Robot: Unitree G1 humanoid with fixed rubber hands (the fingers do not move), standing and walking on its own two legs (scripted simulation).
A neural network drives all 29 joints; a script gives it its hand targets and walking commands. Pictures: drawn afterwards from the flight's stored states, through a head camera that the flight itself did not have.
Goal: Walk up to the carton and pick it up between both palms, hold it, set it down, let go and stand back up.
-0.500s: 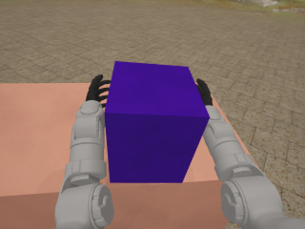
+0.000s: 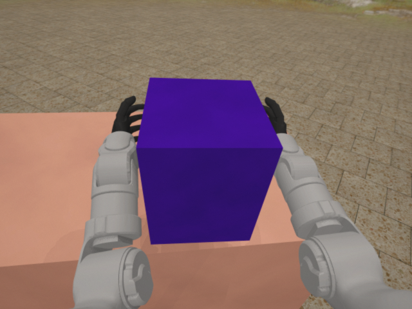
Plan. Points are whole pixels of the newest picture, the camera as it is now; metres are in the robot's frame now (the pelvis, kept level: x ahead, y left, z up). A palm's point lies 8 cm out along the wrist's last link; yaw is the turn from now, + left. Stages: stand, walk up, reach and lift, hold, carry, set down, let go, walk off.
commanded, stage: reach and lift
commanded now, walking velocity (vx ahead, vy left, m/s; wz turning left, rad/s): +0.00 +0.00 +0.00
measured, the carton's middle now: (201, 161) +0.38 +0.00 +0.15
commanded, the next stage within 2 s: hold in 0.46 s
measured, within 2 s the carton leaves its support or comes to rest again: neither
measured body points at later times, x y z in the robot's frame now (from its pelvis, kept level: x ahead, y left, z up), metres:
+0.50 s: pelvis +0.00 +0.00 +0.00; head -0.04 +0.03 +0.45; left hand +0.41 +0.14 +0.21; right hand +0.40 -0.15 +0.21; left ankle +0.02 +0.13 -0.75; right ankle +0.03 -0.12 -0.75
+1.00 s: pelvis +0.00 +0.00 +0.00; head -0.05 +0.03 +0.45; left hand +0.40 +0.15 +0.23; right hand +0.39 -0.14 +0.23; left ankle +0.02 +0.13 -0.75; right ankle +0.03 -0.12 -0.75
